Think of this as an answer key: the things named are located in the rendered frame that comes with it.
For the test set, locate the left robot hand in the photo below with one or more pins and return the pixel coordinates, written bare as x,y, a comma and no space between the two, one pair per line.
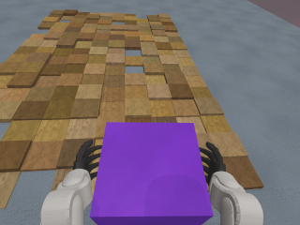
83,160

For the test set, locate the robot left forearm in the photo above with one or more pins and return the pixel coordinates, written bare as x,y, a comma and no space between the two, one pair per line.
65,205

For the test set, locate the carton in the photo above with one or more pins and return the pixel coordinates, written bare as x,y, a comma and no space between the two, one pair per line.
150,174

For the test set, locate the robot right forearm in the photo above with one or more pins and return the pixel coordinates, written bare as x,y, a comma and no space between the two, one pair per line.
236,207

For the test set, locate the right robot hand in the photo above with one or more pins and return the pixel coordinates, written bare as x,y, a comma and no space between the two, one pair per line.
215,162

